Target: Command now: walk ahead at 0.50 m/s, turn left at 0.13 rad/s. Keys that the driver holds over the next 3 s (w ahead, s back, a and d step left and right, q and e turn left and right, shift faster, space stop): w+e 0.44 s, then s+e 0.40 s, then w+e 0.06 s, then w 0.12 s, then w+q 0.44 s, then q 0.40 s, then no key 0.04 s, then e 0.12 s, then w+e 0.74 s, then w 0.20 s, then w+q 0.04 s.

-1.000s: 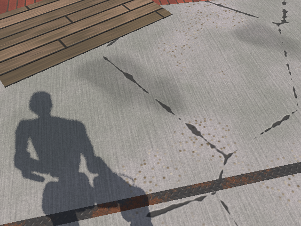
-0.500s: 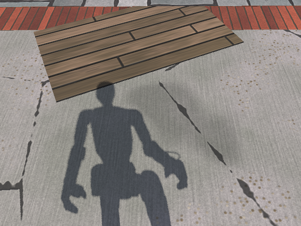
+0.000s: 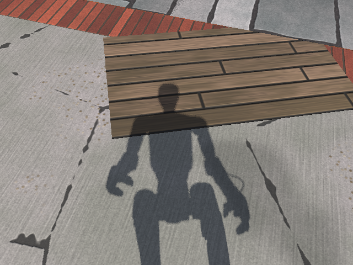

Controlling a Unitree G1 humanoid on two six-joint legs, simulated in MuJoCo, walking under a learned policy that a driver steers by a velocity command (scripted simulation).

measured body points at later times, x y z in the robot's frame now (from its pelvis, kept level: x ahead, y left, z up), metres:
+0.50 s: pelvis +0.29 -0.07 +0.00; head +0.32 -0.09 +0.45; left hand +0.37 +0.20 -0.13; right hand +0.38 -0.35 -0.12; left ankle +0.38 +0.09 -0.67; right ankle +0.28 -0.12 -0.75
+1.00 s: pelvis +0.41 -0.06 -0.01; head +0.44 -0.05 +0.44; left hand +0.66 +0.14 -0.13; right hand +0.40 -0.35 -0.11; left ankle +0.55 -0.02 -0.75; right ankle +0.31 -0.14 -0.68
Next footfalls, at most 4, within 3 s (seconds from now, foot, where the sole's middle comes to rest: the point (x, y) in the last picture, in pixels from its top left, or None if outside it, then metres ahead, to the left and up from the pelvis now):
0.26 right None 0.32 -0.12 -0.78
0.74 left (181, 234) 0.58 -0.04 -0.78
1.12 right None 0.37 -0.14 -0.78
1.58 left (191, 197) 0.74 -0.09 -0.78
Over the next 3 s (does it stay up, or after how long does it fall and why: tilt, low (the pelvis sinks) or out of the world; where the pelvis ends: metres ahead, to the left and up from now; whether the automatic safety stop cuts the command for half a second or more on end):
stays up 1.05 -0.25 -0.01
